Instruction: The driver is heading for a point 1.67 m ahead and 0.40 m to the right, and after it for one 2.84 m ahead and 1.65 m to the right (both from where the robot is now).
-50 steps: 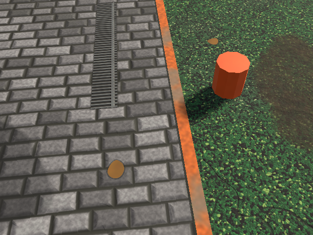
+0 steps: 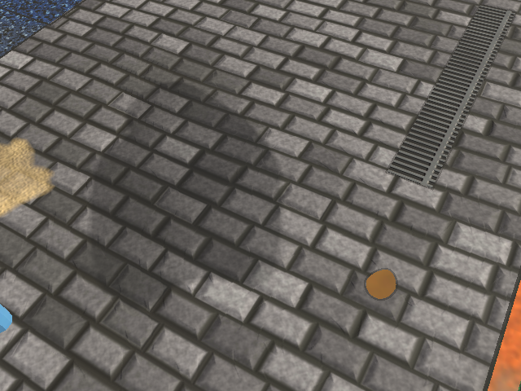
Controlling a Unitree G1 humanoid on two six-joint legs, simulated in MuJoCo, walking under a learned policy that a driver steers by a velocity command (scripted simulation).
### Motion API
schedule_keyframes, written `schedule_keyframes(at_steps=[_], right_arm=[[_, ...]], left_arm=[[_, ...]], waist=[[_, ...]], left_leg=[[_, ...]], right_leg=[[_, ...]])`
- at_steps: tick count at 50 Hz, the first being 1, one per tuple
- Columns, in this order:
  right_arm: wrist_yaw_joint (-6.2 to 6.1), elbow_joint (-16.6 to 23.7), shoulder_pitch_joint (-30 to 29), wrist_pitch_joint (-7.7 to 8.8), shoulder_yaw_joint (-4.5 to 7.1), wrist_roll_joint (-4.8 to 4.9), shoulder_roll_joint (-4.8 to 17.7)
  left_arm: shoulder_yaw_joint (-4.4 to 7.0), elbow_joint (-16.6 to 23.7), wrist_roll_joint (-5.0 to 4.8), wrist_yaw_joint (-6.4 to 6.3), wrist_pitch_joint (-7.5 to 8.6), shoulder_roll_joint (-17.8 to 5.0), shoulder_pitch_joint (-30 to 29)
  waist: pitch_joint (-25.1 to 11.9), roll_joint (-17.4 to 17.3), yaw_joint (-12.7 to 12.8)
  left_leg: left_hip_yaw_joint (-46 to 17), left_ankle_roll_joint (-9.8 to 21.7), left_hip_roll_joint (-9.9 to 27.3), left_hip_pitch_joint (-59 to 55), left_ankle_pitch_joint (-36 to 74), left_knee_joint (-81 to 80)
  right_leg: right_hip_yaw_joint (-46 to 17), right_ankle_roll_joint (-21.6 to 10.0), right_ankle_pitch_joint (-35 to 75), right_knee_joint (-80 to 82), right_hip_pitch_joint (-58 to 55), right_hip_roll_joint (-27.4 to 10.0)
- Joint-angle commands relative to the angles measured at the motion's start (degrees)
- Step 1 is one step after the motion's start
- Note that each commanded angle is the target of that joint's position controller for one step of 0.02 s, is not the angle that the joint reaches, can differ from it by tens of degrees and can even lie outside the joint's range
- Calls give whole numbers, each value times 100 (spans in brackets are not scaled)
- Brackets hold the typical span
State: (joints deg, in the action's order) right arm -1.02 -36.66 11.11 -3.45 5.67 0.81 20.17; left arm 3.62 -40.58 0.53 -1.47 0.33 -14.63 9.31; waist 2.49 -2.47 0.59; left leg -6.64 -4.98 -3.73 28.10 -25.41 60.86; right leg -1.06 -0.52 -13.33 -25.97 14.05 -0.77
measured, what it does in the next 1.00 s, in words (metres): steps on the spot: left foot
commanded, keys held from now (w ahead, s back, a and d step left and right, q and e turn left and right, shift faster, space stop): no key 0.72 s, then w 0.28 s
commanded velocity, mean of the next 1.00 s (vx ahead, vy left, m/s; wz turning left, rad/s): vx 0.06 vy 0.00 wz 0.07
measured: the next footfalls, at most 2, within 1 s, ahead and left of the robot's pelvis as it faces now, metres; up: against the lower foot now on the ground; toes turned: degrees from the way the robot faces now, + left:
left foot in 0.14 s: +0.03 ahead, +0.15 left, +0.00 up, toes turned -1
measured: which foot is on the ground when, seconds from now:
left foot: up 0.00-0.12, down 0.14-0.94, up 0.96-1.00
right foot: down 0.00-1.00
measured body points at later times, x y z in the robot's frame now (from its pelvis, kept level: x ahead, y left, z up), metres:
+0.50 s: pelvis +0.00 +0.04 -0.01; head +0.01 +0.04 +0.44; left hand +0.09 +0.32 -0.13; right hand +0.16 -0.19 -0.11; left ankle -0.01 +0.15 -0.74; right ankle +0.00 -0.12 -0.74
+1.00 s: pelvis +0.05 +0.00 -0.01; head +0.06 -0.02 +0.44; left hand +0.10 +0.28 -0.13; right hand +0.12 -0.27 -0.15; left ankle -0.02 +0.14 -0.72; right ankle +0.03 -0.10 -0.74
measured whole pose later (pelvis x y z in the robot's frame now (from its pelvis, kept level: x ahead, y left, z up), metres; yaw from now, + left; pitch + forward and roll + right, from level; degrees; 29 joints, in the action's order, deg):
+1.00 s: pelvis +0.05 +0.00 -0.01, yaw +1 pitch +0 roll +1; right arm -1.5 -45.8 19.3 0.7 3.0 1.6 15.5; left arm 2.7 -54.7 -0.7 1.0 6.0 -14.8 16.6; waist -0.5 -2.2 0.6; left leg -4.0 1.0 -0.6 14.3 -26.9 44.2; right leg 2.4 -2.6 -19.0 -32.9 13.1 0.2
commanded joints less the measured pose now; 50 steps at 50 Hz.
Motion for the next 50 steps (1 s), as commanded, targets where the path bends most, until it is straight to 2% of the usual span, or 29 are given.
schedule_keyframes(at_steps=[1,3,5,6,7,8,9,10,11,12,13,17,25,36,37,38,39,41,42,43,44,45,46,47,48,49,50], right_arm=[[28,519,-266,101,-87,-35,11],[52,525,-302,110,-97,-13,54],[70,371,-5,119,-69,-8,86],[74,288,145,128,-73,-41,75],[48,335,168,133,-68,-90,239],[-21,406,325,123,-3,-150,680],[28,321,-70,155,-95,-247,453],[83,477,-410,223,-181,-236,80],[96,392,-353,272,-217,-262,-42],[100,368,-249,306,-190,-258,96],[104,337,-224,342,-187,-231,145],[68,264,-73,368,-251,-201,10],[62,148,-60,363,-262,-176,-77],[23,-248,144,369,-234,-151,-100],[7,-333,256,356,-226,-143,-92],[-15,-376,320,327,-182,-108,18],[-29,-398,409,302,-131,-77,168],[-41,-463,697,336,-70,-32,415],[-52,-514,791,396,-50,2,478],[-59,-537,772,463,-57,7,451],[-53,-520,649,509,-71,25,395],[-43,-463,398,515,-86,72,349],[-34,-374,28,492,-100,112,321],[-31,-312,-141,498,-143,64,149],[-24,-137,-365,545,-266,2,-282],[-80,124,-421,651,-216,83,-155],[-67,10,-168,735,-145,179,112]], left_arm=[[198,360,-11,-10,8,-936,-253],[221,301,-51,29,-24,-1065,-132],[181,256,-132,53,-39,-1049,-150],[132,194,-175,61,-20,-943,-54],[72,102,-126,85,46,-811,205],[-33,164,114,140,128,-546,342],[-85,216,97,115,157,-367,238],[-44,156,104,80,139,-648,39],[-39,131,105,85,133,-658,-104],[-25,55,83,63,102,-699,-91],[-5,30,79,49,70,-763,-31],[-28,-169,34,48,91,-673,108],[-21,-534,8,-6,97,-700,238],[-27,-997,-27,-76,56,-712,332],[-37,-1077,-32,-81,44,-660,424],[-31,-1122,-63,-86,36,-646,436],[-33,-1105,-90,-85,51,-612,363],[-56,-903,-141,-46,180,-507,31],[-56,-816,-186,-8,278,-500,-102],[-40,-785,-235,44,370,-517,-107],[-41,-809,-272,107,450,-504,-16],[-41,-919,-284,172,521,-482,232],[-10,-1210,-268,214,570,-484,813],[59,-1514,-181,234,572,-594,1366],[169,-1666,-128,223,591,-1012,2054],[261,-1633,-78,303,640,-1551,2341],[135,-1480,-47,298,684,-1168,1880]], waist=[[-663,1304,55],[-678,1447,145],[-650,1346,-22],[-603,1234,-114],[-716,964,-61],[-1077,-192,122],[-909,-1111,275],[-659,-671,165],[-623,-568,98],[-502,-507,27],[-326,-452,23],[-245,-202,24],[-311,120,29],[-279,169,35],[-388,110,34],[-302,-4,-7],[-95,-206,-86],[396,-786,-255],[612,-925,-285],[697,-963,-229],[669,-935,-130],[561,-791,54],[350,-589,377],[136,-271,569],[-78,954,758],[-45,2067,770],[197,1329,503]], left_leg=[[357,-58,261,-267,-112,-1143],[600,-11,279,-734,-61,-1919],[759,133,211,-1351,833,-3182],[772,279,172,-1832,1522,-4051],[312,452,479,-2519,2218,-4201],[-762,766,1497,-3189,3925,-3917],[-980,1373,1822,-2112,3358,-3906],[-752,1355,1458,-1822,2454,-3984],[-548,1117,1180,-1798,1855,-3954],[-430,978,1012,-1681,1581,-3971],[-446,921,994,-1549,1535,-4006],[-311,851,871,-1547,1766,-3876],[-161,852,732,-1627,2065,-3764],[65,763,578,-1607,2205,-3674],[93,783,535,-1649,1599,-3737],[17,883,526,-1606,531,-3838],[-279,1052,677,-1483,-765,-4074],[-1515,1554,1466,-1394,-2301,-4839],[-2026,1763,1789,-1257,-2353,-5059],[-2204,1850,1948,-1304,-2092,-5108],[-2102,1825,1975,-1413,-1735,-5036],[-1741,1678,1828,-1302,-1346,-4881],[-1159,1443,1476,-810,-869,-4601],[-577,1184,1046,-348,-263,-3908],[420,711,339,388,106,-2088],[468,557,-69,1459,-770,-622],[3,640,295,1866,-705,221]], right_leg=[[-828,-1192,2266,501,-748,-1133],[-903,-1240,2295,456,-670,-1216],[-887,-1129,2186,250,-523,-1170],[-823,-930,1996,158,-326,-1076],[-743,-539,1519,52,76,-960],[-254,-71,299,-740,585,-504],[-28,204,-835,-351,354,-291],[-9,353,-392,-292,27,-309],[19,384,65,-203,-31,-260],[51,395,233,-228,-84,-238],[8,400,345,-185,-71,-266],[-8,382,535,-67,-165,-289],[-9,425,707,1,-311,-317],[5,375,806,-6,-406,-301],[126,361,331,-63,-428,-202],[327,321,-422,-293,-229,-23],[493,263,-1046,-618,144,113],[519,92,-1367,-1422,1041,171],[291,-56,-1405,-1734,1236,19],[122,-209,-1568,-1873,1404,-120],[70,-357,-1706,-1643,1373,-206],[135,-480,-1484,-1023,870,-202],[349,-523,-585,-216,-285,-29],[208,-435,-63,-49,-1230,36],[-1475,-742,-1069,817,-1871,-1019],[-3811,-1508,-1485,1637,-2220,-2117],[-3816,-1633,-1624,1641,-2071,-2234]])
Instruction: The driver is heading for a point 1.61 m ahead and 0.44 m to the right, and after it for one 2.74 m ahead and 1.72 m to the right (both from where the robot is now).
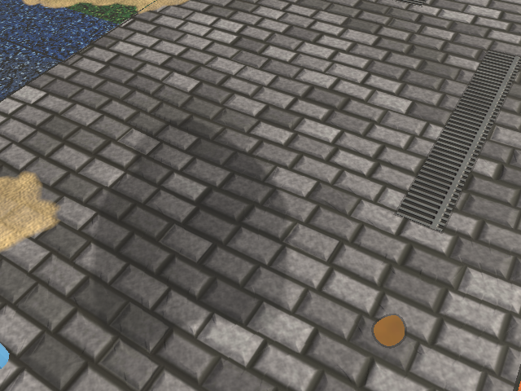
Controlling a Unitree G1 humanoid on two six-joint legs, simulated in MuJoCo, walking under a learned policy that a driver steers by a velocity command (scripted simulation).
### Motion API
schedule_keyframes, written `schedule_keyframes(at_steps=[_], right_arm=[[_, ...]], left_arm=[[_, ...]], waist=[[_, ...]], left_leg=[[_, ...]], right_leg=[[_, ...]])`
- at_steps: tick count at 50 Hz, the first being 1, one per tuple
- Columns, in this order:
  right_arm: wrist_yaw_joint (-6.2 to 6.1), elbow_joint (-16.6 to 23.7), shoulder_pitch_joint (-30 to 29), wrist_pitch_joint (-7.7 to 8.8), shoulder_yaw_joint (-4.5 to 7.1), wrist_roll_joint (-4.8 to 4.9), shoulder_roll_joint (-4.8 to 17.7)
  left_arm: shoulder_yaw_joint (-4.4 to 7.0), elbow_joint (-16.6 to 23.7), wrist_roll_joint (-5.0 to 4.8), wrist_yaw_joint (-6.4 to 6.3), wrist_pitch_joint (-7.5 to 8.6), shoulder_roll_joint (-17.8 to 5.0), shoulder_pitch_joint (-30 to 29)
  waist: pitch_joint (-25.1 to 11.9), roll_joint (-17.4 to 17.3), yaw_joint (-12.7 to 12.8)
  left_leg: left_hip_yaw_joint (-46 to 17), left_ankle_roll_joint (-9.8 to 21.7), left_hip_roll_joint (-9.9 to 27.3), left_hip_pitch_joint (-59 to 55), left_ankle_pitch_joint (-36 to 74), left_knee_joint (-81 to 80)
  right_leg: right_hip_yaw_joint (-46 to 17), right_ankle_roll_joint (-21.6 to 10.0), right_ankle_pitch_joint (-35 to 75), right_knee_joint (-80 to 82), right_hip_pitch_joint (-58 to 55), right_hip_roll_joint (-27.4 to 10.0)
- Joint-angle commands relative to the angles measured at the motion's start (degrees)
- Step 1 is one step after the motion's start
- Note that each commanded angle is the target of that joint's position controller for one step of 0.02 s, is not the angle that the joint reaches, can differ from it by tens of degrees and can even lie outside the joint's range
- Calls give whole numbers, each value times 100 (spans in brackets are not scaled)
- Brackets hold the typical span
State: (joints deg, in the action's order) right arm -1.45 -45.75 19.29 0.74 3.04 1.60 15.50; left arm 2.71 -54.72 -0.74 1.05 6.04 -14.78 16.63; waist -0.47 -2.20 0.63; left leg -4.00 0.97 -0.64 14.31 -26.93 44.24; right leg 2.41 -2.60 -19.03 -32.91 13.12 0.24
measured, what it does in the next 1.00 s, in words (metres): walks ahead: left foot, then right foot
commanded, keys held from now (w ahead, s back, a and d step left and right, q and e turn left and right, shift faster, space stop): w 0.64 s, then w+e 0.28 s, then e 0.08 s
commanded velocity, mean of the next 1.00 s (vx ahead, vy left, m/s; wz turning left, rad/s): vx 0.45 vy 0.00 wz -0.10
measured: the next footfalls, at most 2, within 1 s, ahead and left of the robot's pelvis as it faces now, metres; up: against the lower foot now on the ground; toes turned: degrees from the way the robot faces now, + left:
left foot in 0.42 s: +0.38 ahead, +0.12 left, +0.00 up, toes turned +1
right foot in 0.96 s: +0.67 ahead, -0.14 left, +0.00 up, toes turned -10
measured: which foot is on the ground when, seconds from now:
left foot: up 0.00-0.40, down 0.42-0.98, up 1.00-1.00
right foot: down 0.00-0.44, up 0.46-0.94, down 0.96-1.00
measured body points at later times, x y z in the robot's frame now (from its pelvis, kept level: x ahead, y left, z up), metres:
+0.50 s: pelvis +0.24 +0.03 -0.01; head +0.28 +0.03 +0.44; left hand +0.21 +0.30 -0.15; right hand +0.46 -0.21 -0.09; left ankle +0.34 +0.12 -0.73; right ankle +0.04 -0.10 -0.64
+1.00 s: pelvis +0.53 -0.03 -0.01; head +0.57 -0.05 +0.43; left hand +0.76 +0.19 -0.10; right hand +0.52 -0.32 -0.15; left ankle +0.36 +0.12 -0.69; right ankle +0.63 -0.13 -0.73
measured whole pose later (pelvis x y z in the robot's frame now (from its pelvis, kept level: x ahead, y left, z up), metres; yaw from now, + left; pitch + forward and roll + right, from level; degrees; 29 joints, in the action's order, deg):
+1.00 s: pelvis +0.53 -0.03 -0.01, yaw -9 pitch +2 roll +2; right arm -0.7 -51.5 17.1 2.8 2.9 -0.5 16.7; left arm 2.6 -40.9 -0.4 2.7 4.1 -16.0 4.9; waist 2.8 0.8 -2.3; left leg 5.5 -1.6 1.5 5.2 -27.2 44.6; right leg 1.5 -5.0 -6.7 -35.2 30.6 0.4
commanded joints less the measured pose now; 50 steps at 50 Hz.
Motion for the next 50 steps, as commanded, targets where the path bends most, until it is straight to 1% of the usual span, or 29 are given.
schedule_keyframes(at_steps=[1,3,5,7,9,11,14,17,19,20,21,22,23,24,25,26,27,29,31,33,37,40,43,44,46,47,48,49,50], right_arm=[[43,777,-784,381,124,119,590],[102,698,-910,446,162,6,581],[199,694,-1009,433,155,-57,438],[253,751,-1189,392,111,-71,263],[275,916,-1643,387,43,-53,120],[315,1049,-2083,413,-14,-29,37],[387,1183,-2513,447,-25,14,114],[456,1271,-2634,499,7,14,281],[434,1155,-2136,498,119,-17,541],[388,915,-1316,479,234,-11,743],[310,612,-271,440,339,-15,960],[257,425,569,408,459,-191,1504],[290,303,637,395,359,-138,1195],[288,315,137,396,243,-87,843],[280,358,-331,407,189,-84,680],[311,345,-676,449,147,-121,566],[331,349,-888,505,111,-179,430],[357,251,-971,562,110,-173,401],[347,102,-869,625,127,-144,515],[278,-22,-695,627,161,-173,665],[185,-180,-427,596,175,-162,837],[168,-382,-70,549,199,-121,954],[150,-503,59,420,219,-90,965],[138,-510,46,368,234,-83,1000],[95,-441,-127,269,272,-89,1149],[49,-373,-281,185,267,-114,1158],[-28,-241,-223,152,210,-170,1050],[16,66,328,273,-23,-313,408],[102,-12,272,476,-56,-321,539]], left_arm=[[148,65,39,17,123,-847,813],[91,158,24,8,76,-742,533],[-8,92,65,0,9,-484,736],[-10,38,62,-51,-43,-564,928],[-10,59,76,-119,-93,-680,911],[-11,60,76,-173,-115,-770,975],[9,-22,19,-196,-124,-849,1192],[66,-56,-30,-203,-162,-921,1160],[135,-10,3,-215,-208,-1084,1036],[146,23,36,-219,-264,-1099,927],[113,103,83,-227,-286,-1030,854],[-68,273,155,-181,-223,-382,1403],[-161,138,42,-114,-75,-160,1643],[35,351,-148,-68,45,-812,977],[66,552,-238,-68,101,-924,412],[62,609,-181,-103,104,-808,186],[100,588,-95,-136,48,-752,247],[66,527,-36,-146,-90,-488,513],[58,646,3,-174,-186,-442,320],[59,838,45,-182,-200,-475,-142],[-16,1053,13,-69,-127,-351,-931],[-48,1289,-51,18,-123,-350,-1431],[-35,1565,-55,139,-125,-426,-1755],[-24,1630,-46,183,-125,-459,-1762],[75,1667,-34,229,-143,-654,-1379],[218,1521,-12,225,-152,-876,-635],[422,1335,11,162,-167,-1308,252],[598,1396,104,98,-182,-2071,642],[478,1535,71,88,-193,-1706,665]], waist=[[688,992,331],[709,753,246],[518,885,258],[445,791,296],[561,663,361],[689,728,466],[897,770,524],[867,778,322],[338,951,-64],[-204,968,-519],[-841,889,-984],[-1896,-367,-858],[-2615,-1185,-723],[-1479,-784,-715],[-664,-415,-557],[-185,54,-326],[-56,-13,-103],[-2,-149,122],[210,-127,178],[375,-78,88],[437,20,-232],[512,58,-461],[557,71,-501],[526,32,-465],[181,-155,-185],[-223,-138,247],[-794,148,591],[-1646,1505,306],[-2502,1416,389]], left_leg=[[-287,154,218,3425,84,2086],[-76,222,546,3516,1017,1849],[184,143,605,3145,1535,1559],[390,5,573,3101,1832,1185],[513,-98,512,2918,2212,414],[640,-133,395,2511,2713,-402],[678,-63,278,2216,2989,-1040],[581,205,228,2092,2743,-1402],[733,430,-45,1256,2399,-1392],[867,610,-223,219,2412,-1465],[565,828,58,-1433,2533,-1349],[-1702,1575,1618,-3858,1839,-1316],[-4026,2080,2404,-4265,740,-2514],[-3507,1734,2145,-3347,226,-2841],[-2592,1521,1932,-2351,504,-2998],[-1938,1400,1688,-1440,1167,-3213],[-1453,1296,1446,-900,1648,-3363],[-1029,1352,1280,-317,1950,-3668],[-693,1420,1249,-4,2183,-3873],[-435,1425,1224,-71,2333,-3984],[339,1116,1031,-266,2651,-3998],[523,1054,1273,-919,2585,-3945],[642,907,1547,-1809,2883,-3592],[694,847,1608,-2018,3237,-3391],[899,683,1592,-2181,5104,-2544],[1131,504,1386,-2008,6108,-1415],[1302,222,1076,-1156,5731,92],[1302,-274,109,1445,2393,2563],[144,-345,-434,2248,-867,3574]], right_leg=[[-3481,-1217,-947,2277,-1937,-2056],[-2546,-863,-66,2381,-1923,-1704],[-1720,-692,1364,2397,-1840,-1347],[-1255,-716,2363,2381,-1835,-1219],[-957,-698,2591,2491,-1550,-1113],[-748,-666,2446,2647,-1236,-1030],[-706,-733,2329,2742,-1247,-1209],[-656,-651,3144,2406,-1778,-1468],[-565,-539,5117,1616,-2057,-1500],[-405,-437,5968,666,-1950,-1344],[-338,-275,5569,-600,-1050,-1139],[-165,5,2777,-2898,1103,-361],[-849,96,-1216,-4255,2080,348],[-1071,-1,-1049,-4666,2695,-48],[-858,-73,-545,-4517,2763,-343],[-733,-51,-112,-4123,2580,-590],[-758,-30,177,-3789,2228,-787],[-734,62,331,-3512,1803,-905],[-661,191,538,-3113,1977,-984],[-639,319,1148,-2485,2389,-1032],[-382,286,2536,-882,2175,-807],[-378,194,2645,-352,2307,-665],[-389,-9,2093,-50,2685,-580],[-305,-86,1786,-10,2670,-518],[43,-283,1176,0,1972,-192],[232,-413,1256,205,1023,96],[-174,-630,1998,263,-459,14],[-2923,-1709,2845,235,-2897,-1576],[-4652,-2199,3741,999,-3550,-2216]])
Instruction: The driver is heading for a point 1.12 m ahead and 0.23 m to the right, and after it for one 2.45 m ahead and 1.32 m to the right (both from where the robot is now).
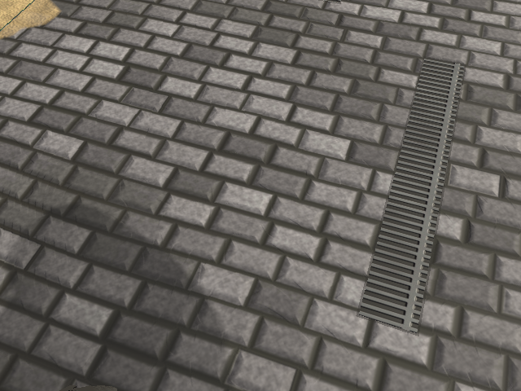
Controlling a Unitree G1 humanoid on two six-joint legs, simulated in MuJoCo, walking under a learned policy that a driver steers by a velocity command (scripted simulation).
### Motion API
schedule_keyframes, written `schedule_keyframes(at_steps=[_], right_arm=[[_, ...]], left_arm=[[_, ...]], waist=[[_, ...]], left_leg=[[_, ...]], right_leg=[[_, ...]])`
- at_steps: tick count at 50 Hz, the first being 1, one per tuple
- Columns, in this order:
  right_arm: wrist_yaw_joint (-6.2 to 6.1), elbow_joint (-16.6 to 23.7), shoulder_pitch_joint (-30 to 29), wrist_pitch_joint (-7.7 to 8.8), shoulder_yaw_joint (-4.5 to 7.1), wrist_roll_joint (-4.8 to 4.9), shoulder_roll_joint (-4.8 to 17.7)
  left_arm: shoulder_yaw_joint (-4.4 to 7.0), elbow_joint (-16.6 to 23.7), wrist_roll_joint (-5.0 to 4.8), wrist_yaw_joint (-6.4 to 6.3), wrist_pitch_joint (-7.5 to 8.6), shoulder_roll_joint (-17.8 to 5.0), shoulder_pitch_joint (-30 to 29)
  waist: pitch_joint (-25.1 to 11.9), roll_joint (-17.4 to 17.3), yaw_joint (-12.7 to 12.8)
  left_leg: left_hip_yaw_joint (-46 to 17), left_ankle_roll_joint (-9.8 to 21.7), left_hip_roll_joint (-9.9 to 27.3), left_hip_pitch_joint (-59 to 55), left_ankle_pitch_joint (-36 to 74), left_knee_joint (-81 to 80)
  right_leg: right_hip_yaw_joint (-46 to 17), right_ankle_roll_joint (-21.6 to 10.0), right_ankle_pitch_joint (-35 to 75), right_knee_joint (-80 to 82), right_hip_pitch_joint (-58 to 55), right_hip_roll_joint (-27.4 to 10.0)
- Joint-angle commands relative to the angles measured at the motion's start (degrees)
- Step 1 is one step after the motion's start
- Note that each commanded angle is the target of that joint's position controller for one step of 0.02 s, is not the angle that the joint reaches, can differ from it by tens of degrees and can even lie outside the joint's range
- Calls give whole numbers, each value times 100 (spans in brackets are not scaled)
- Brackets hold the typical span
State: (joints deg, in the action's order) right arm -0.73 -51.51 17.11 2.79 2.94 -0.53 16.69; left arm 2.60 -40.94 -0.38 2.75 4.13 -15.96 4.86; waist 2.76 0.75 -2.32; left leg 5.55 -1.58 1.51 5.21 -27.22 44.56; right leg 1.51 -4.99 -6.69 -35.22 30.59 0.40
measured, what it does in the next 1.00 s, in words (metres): walks ahead, turning right: left foot, then right foot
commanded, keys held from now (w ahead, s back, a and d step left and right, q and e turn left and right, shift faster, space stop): e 0.64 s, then no key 0.36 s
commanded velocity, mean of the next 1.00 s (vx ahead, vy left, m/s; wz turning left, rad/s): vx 0.08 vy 0.00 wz -0.46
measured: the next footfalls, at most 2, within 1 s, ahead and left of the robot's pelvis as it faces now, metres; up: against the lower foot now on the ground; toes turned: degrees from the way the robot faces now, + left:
left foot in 0.46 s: +0.31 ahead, +0.10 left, +0.00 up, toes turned -23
right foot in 0.88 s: +0.16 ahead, -0.12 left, +0.00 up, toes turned -26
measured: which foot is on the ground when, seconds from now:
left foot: up 0.00-0.44, down 0.46-0.88, up 0.90-1.00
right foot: down 0.00-0.46, up 0.48-0.86, down 0.88-1.00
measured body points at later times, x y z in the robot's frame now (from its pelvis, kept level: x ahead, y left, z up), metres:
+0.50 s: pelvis +0.17 +0.02 +0.01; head +0.20 +0.01 +0.46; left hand +0.39 +0.26 -0.08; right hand +0.27 -0.30 -0.07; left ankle +0.27 +0.11 -0.72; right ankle +0.12 -0.08 -0.71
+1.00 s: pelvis +0.17 -0.02 +0.02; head +0.18 -0.05 +0.47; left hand +0.43 +0.14 -0.06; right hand +0.14 -0.32 -0.11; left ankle +0.24 +0.12 -0.68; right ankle +0.12 -0.11 -0.72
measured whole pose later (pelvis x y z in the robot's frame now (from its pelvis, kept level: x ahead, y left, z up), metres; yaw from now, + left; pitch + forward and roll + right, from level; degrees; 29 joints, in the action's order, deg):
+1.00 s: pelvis +0.17 -0.02 +0.02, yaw -28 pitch +1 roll +1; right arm -1.0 -46.5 10.0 -1.2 3.3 -0.2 17.6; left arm 1.7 -37.0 1.6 -0.4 -1.2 -13.9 11.0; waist 1.8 -2.5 -1.2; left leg -0.1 -3.8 2.7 22.2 -26.5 46.0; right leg -1.4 -1.9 -14.6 -27.7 13.6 1.2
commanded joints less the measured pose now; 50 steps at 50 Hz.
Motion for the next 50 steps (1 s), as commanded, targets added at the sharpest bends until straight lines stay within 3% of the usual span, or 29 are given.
schedule_keyframes(at_steps=[1,2,3,4,6,9,13,19,21,22,23,24,25,26,27,28,29,31,33,36,40,42,43,44,45,46,47,50], right_arm=[[99,671,74,368,78,119,832],[83,764,-220,392,48,169,778],[22,765,-371,351,69,97,753],[-33,789,-377,258,119,50,811],[-76,820,-185,82,112,-1,650],[-147,914,-275,-11,89,-33,521],[-126,1098,-879,-62,73,-4,480],[-29,1291,-1404,1,120,47,596],[-1,1264,-1224,72,170,62,673],[9,1213,-1031,114,196,65,684],[-6,1182,-848,146,247,20,839],[-58,1253,-782,112,309,-64,1180],[-51,1126,-601,19,344,-200,1293],[-42,1224,-656,-5,294,-76,990],[-59,1314,-818,-27,222,-54,708],[-68,1367,-1021,-74,191,-37,610],[-90,1388,-1158,-116,172,17,580],[-136,1361,-1195,-199,184,-35,664],[-172,1305,-1044,-251,212,-59,722],[-138,1252,-1046,-289,263,-12,891],[-37,1142,-1027,-311,279,110,1012],[-21,1069,-1111,-328,242,205,975],[-8,930,-852,-314,190,230,826],[40,900,-635,-274,76,75,498],[86,1026,-575,-208,-21,-121,194],[8,1104,-1111,-221,73,-67,556],[-19,1065,-1162,-258,156,48,741],[-91,757,-747,-380,223,9,694]], left_arm=[[378,235,72,-82,-9,-1276,1589],[336,299,21,-102,-22,-1059,1256],[310,362,-31,-123,-60,-930,949],[272,434,5,-147,-85,-828,753],[309,529,90,-166,-106,-922,605],[362,525,28,-267,-139,-1047,672],[376,529,-54,-434,-336,-1079,786],[383,590,-20,-517,-527,-1068,863],[368,676,-47,-529,-555,-1027,714],[351,738,-73,-535,-566,-993,553],[310,797,-56,-531,-563,-853,572],[217,815,50,-517,-550,-507,929],[249,957,-13,-514,-534,-620,1273],[371,785,49,-497,-517,-1118,1511],[464,673,-34,-493,-568,-1316,1305],[478,595,-71,-518,-657,-1231,1241],[464,645,-62,-528,-727,-1153,1136],[367,754,-102,-480,-774,-815,1005],[302,896,-94,-469,-750,-651,757],[224,977,-14,-430,-705,-529,644],[227,910,-4,-356,-710,-610,735],[231,743,15,-308,-695,-545,1042],[246,721,39,-305,-691,-619,1065],[290,786,81,-349,-697,-907,1095],[309,945,147,-388,-713,-1232,717],[254,926,284,-347,-605,-960,776],[192,855,319,-323,-497,-794,628],[126,714,164,-335,-321,-636,264]], waist=[[-2374,700,740],[-1703,269,614],[-1135,-124,445],[-927,-60,254],[-895,151,36],[-1007,287,5],[-1093,449,198],[-845,689,349],[-817,811,220],[-805,816,53],[-904,622,24],[-1231,-482,250],[-1233,-1851,465],[-1253,-1392,386],[-1068,-926,310],[-942,-656,361],[-794,-674,344],[-633,-879,320],[-705,-1043,158],[-932,-1072,103],[-900,-1151,87],[-803,-1055,304],[-745,-899,306],[-914,-29,166],[-778,1328,-95],[-742,1127,394],[-526,935,311],[-402,880,122]], left_leg=[[-1224,43,-243,3495,-614,3809],[-1090,99,19,3556,-220,3457],[-978,58,210,3500,85,2987],[-983,39,345,3120,305,2634],[-919,-106,255,2634,576,2306],[-926,-309,89,2710,1068,1519],[-1050,-406,-72,2690,1844,424],[-1261,-314,-336,2486,1485,-690],[-1253,-188,-378,2067,1495,-1338],[-1172,-82,-345,1609,2050,-2006],[-1368,101,100,850,2962,-2408],[-2379,597,1328,-115,4667,-2303],[-3807,1694,2274,-627,5770,-2318],[-3837,1921,2405,-566,5367,-2328],[-3029,1675,1995,-345,4985,-2223],[-2465,1423,1610,-132,4481,-2226],[-2203,1361,1486,63,4145,-2306],[-1584,1332,1156,396,3889,-2540],[-1426,1452,1200,184,3951,-2599],[-1282,1547,1350,156,4094,-2553],[-1316,1527,1453,259,3625,-2470],[-1193,1291,1314,557,3175,-2203],[-1077,958,1147,887,2684,-2039],[-678,419,740,1458,1635,-1305],[-171,-81,126,2165,-41,-754],[-590,-187,197,1981,-548,-64],[-716,-195,222,2012,-447,385],[-853,-328,255,1967,72,772]], right_leg=[[-3563,-1646,2987,1144,-4876,-2001],[-2688,-1407,3225,1118,-4058,-1723],[-2148,-1205,3243,1253,-3204,-1456],[-1886,-1097,3213,1441,-2520,-1276],[-1681,-1144,3588,1625,-1820,-1079],[-1488,-1094,3804,1563,-1731,-924],[-1673,-773,2776,1388,-1858,-774],[-2551,-678,1820,1031,-2146,-822],[-2842,-554,1721,813,-2221,-725],[-2845,-400,1542,624,-2147,-550],[-2717,-171,915,281,-1810,-298],[-1961,144,-1163,-897,-1121,295],[-1267,476,-3601,-1914,117,962],[-1237,730,-3377,-2998,383,519],[-1154,847,-2909,-3427,437,366],[-1043,948,-2558,-3561,427,267],[-971,1019,-2278,-3623,466,179],[-585,1078,-1902,-3306,235,130],[-435,1096,-1844,-2758,187,56],[-341,1009,-1854,-1783,-434,-73],[-140,807,-1547,-517,-1150,-33],[53,558,-605,851,-1873,93],[-63,388,-151,1440,-2373,76],[-1121,132,693,1643,-3033,-756],[-2147,-580,1614,1587,-2824,-1806],[-2338,-1054,862,1818,-2109,-1975],[-2123,-994,548,1913,-1962,-1747],[-1514,-663,1293,1723,-1959,-1308]])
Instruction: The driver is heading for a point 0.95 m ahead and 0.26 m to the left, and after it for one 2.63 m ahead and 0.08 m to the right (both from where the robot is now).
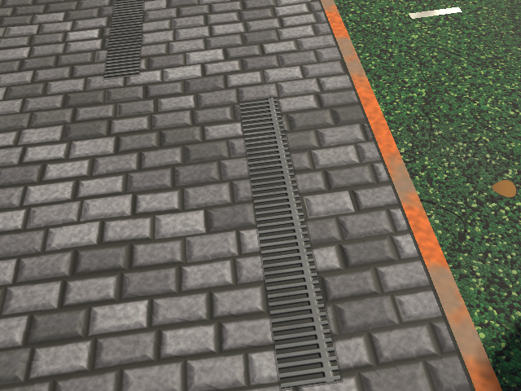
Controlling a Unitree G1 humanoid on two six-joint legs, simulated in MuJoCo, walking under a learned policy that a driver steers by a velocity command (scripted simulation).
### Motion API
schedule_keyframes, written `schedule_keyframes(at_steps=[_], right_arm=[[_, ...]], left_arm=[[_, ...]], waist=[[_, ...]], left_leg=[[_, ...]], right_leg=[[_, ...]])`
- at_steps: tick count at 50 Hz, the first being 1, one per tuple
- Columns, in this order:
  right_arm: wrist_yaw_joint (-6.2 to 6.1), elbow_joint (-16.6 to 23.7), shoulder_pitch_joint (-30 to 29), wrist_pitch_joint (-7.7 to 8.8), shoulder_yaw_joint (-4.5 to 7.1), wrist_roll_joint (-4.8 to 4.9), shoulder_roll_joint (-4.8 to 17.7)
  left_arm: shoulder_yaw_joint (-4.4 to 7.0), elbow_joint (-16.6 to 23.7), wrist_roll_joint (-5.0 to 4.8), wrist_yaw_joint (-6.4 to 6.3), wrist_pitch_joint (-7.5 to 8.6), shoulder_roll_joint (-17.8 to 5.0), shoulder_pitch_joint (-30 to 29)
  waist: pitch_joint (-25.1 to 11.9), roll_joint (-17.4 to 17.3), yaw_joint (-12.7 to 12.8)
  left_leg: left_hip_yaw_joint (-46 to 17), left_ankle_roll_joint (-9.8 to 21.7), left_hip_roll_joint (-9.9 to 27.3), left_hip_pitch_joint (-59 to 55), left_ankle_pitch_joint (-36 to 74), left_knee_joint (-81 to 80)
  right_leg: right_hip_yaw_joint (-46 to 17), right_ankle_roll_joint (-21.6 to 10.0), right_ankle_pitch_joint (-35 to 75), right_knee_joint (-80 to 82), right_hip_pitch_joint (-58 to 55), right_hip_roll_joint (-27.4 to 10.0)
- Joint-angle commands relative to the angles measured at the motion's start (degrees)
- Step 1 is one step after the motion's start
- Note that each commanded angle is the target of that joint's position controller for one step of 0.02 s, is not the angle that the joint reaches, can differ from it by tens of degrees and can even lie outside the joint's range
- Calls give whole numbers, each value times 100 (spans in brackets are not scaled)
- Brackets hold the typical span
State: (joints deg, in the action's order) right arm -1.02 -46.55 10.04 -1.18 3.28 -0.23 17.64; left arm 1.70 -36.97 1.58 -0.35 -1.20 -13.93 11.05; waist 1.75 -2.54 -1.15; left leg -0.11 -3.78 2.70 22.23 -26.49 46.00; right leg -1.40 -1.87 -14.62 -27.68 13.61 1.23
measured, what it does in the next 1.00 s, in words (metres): walks ahead: left foot, then right foot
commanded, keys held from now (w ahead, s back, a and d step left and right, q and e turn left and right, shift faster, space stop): no key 0.02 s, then w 0.66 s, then w+q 0.32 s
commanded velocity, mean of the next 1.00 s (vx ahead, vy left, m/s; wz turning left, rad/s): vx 0.37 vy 0.00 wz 0.06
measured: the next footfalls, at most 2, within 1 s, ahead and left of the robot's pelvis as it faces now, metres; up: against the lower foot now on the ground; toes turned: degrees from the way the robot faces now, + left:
left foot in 0.26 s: +0.04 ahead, +0.12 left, +0.00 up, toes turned +2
right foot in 0.70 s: +0.38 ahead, -0.14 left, +0.00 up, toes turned -1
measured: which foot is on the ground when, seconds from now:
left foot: up 0.00-0.24, down 0.26-0.72, up 0.74-1.00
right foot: down 0.00-0.28, up 0.30-0.68, down 0.70-1.00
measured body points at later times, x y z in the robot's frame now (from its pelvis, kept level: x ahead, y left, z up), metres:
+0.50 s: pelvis +0.09 +0.02 +0.01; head +0.11 +0.04 +0.46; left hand +0.25 +0.28 -0.10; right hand +0.09 -0.26 -0.11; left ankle +0.00 +0.12 -0.74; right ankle +0.18 -0.14 -0.68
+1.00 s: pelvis +0.35 -0.05 +0.01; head +0.36 -0.05 +0.46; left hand +0.37 +0.23 -0.11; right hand +0.51 -0.32 -0.11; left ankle +0.43 +0.13 -0.66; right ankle +0.34 -0.14 -0.74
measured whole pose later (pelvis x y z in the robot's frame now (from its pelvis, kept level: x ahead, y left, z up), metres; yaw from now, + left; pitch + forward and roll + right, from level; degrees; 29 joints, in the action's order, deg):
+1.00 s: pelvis +0.35 -0.05 +0.01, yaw +7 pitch -1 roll -2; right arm -0.5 -46.4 12.3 1.8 4.1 1.7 18.0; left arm 3.9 -47.9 0.9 0.9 6.4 -14.6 17.7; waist 2.1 -2.9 2.2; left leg -5.6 0.4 6.3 38.4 -7.0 59.1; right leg 9.7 -3.6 -10.2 -14.6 4.0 3.0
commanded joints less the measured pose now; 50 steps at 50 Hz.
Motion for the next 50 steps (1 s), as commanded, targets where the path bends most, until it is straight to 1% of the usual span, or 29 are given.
schedule_keyframes(at_steps=[1,3,5,8,11,12,13,14,15,16,17,19,21,23,26,29,32,33,34,35,36,37,38,39,40,41,43,46,50], right_arm=[[-55,214,37,23,167,-12,507],[-3,170,4,68,75,28,303],[28,301,-395,143,73,110,422],[80,340,-484,314,77,180,500],[161,56,26,483,59,159,378],[178,-113,356,519,67,128,361],[171,-284,803,536,93,120,428],[134,-425,1428,545,138,122,679],[161,-447,1541,552,307,114,1351],[152,-344,1414,609,253,53,1103],[121,-264,1161,658,166,48,812],[131,-177,926,678,119,95,697],[125,-146,934,642,64,50,596],[105,-146,967,596,60,44,632],[66,-172,1120,562,76,62,761],[64,-273,1383,551,112,130,888],[62,-318,1365,510,164,191,952],[56,-313,1321,489,191,183,1018],[48,-306,1255,453,208,173,1058],[36,-294,1301,421,163,141,941],[32,-150,1365,425,26,-4,609],[59,-62,2165,526,-194,87,-218],[95,-121,1665,625,-13,266,548],[111,80,1111,659,88,381,804],[81,120,867,670,77,329,730],[65,103,822,643,102,232,648],[65,-26,1132,476,113,247,439],[31,59,952,291,122,216,272],[86,263,424,331,127,173,238]], left_arm=[[192,270,-41,-31,217,-772,-364],[197,112,-94,-44,185,-728,-129],[310,-27,-156,-68,126,-1061,190],[354,-126,-216,-94,159,-1133,327],[361,-142,-300,-76,189,-1122,44],[347,-135,-310,-64,189,-1056,-66],[284,-100,-264,-45,217,-830,-176],[156,39,-178,-2,271,-395,-467],[161,330,-204,-8,375,-357,-616],[291,321,-285,-19,458,-841,-723],[340,233,-369,29,516,-938,-492],[354,124,-303,88,560,-893,-377],[331,128,-232,145,589,-742,-508],[264,183,-222,186,596,-547,-675],[158,336,-257,239,616,-346,-1121],[155,461,-301,299,621,-425,-1401],[214,496,-309,338,637,-640,-1337],[267,449,-297,325,634,-759,-1105],[357,307,-280,290,620,-913,-563],[487,36,-281,224,595,-1126,351],[594,-138,-227,131,550,-1499,1389],[608,-217,-123,180,566,-1865,1498],[460,-166,-135,182,601,-1250,1339],[381,-191,-165,169,627,-1048,935],[345,-204,-166,168,650,-950,581],[321,-232,-133,181,685,-808,315],[304,-313,-80,183,796,-629,48],[340,-516,-93,161,905,-674,-2],[379,-703,-56,65,871,-804,153]], waist=[[-357,1109,-32],[-490,1079,124],[-167,1210,416],[70,1106,458],[-4,902,98],[-94,830,-92],[-282,707,-277],[-432,-11,-507],[-166,-1294,-462],[250,-839,-549],[427,-578,-348],[492,-441,-231],[404,-313,-228],[344,-294,-264],[423,-314,-410],[563,-351,-452],[528,-382,-220],[327,-432,-43],[-73,-441,300],[-668,-336,739],[-1557,332,1106],[-2506,2074,549],[-2037,1472,802],[-1096,1201,714],[-673,750,520],[-426,697,334],[-346,848,60],[25,667,-31],[252,506,89]], left_leg=[[-252,-144,110,106,102,568],[-56,-132,74,-24,375,-47],[116,-12,-64,326,203,-297],[64,298,-22,465,-36,-803],[273,616,-165,-694,840,-1914],[346,708,-254,-1363,1289,-2324],[110,787,-97,-2183,1335,-2357],[-970,1046,722,-2965,885,-2728],[-2735,1731,1751,-3061,-157,-3373],[-3322,2106,2088,-2872,-607,-3689],[-3012,1975,1899,-2878,-765,-3696],[-2329,1699,1567,-2985,-72,-3799],[-1597,1542,1239,-2725,1124,-3889],[-1013,1500,992,-2462,2075,-3918],[-464,1408,774,-1902,2520,-3977],[-465,1414,999,-1930,2476,-4009],[-459,1292,1269,-2409,3193,-3703],[-392,1233,1276,-2546,4125,-3353],[-218,1140,1163,-2550,5191,-2635],[-82,988,899,-2096,5617,-1500],[-6,789,596,-760,3878,349],[-294,511,-529,992,-474,2265],[-943,571,-311,1517,-545,2910],[-778,641,-55,1877,-54,2984],[-649,651,232,1691,464,2761],[-659,627,406,1457,826,2468],[-696,570,586,911,1191,2272],[-731,462,603,1196,1500,1982],[-789,367,512,1753,2593,902]], right_leg=[[-1071,-966,2430,891,-258,-1300],[-1044,-936,984,1069,-506,-1133],[-1577,-1077,-865,1446,-665,-1272],[-2084,-1182,-1562,1662,-817,-1551],[-1740,-1056,-1253,1532,-254,-1336],[-1530,-938,-1141,1336,88,-1161],[-1278,-736,-1025,910,602,-937],[-661,-374,-1019,-383,1438,-456],[226,-45,-1414,-1565,2625,174],[-109,26,-1903,-2617,3243,-118],[-325,-24,-1442,-3039,3547,-342],[-229,-27,-614,-3175,3856,-582],[-67,89,51,-2905,3524,-664],[149,245,561,-2376,3188,-622],[356,321,1330,-1247,2399,-473],[337,232,1574,-652,2046,-385],[244,-33,1291,-328,1849,-349],[312,-142,1120,-303,1479,-236],[456,-290,1053,-243,717,-66],[514,-450,1044,-226,-636,26],[-724,-772,822,-442,-2498,-1095],[-3640,-1566,-1084,581,-3801,-2451],[-3985,-1343,-1776,1220,-3248,-2370],[-3033,-1096,-1508,1288,-2489,-2238],[-2311,-981,-726,1391,-1728,-2030],[-1738,-903,-132,1533,-1153,-1797],[-1010,-869,382,1883,-583,-1580],[-313,-920,853,2198,-273,-1552],[356,-878,1277,2293,-616,-1475]])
